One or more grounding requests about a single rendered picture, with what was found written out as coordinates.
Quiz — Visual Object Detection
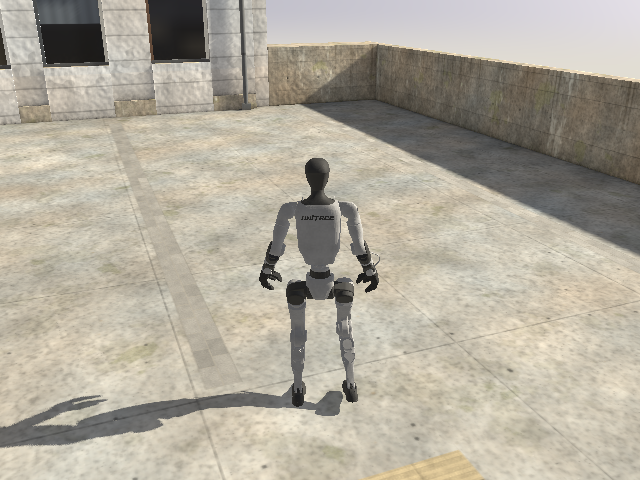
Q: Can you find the robot right forearm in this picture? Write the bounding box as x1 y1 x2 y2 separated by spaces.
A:
356 240 376 276

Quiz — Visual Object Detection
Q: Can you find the robot torso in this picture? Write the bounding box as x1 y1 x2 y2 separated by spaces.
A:
295 196 342 300

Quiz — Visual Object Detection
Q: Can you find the robot left forearm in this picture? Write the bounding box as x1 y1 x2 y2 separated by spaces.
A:
262 241 280 274

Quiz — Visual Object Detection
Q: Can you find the robot head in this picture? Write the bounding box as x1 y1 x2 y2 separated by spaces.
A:
301 158 335 205

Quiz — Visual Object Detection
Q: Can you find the right robot hand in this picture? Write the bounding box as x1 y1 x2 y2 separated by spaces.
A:
356 270 379 293

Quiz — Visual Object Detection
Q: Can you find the robot left upper arm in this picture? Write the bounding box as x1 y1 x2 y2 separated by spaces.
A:
269 201 298 257

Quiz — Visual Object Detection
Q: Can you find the left robot hand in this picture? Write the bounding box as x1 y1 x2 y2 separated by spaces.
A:
259 270 282 290

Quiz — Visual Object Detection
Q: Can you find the robot right upper arm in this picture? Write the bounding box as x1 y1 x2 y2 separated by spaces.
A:
339 201 367 256

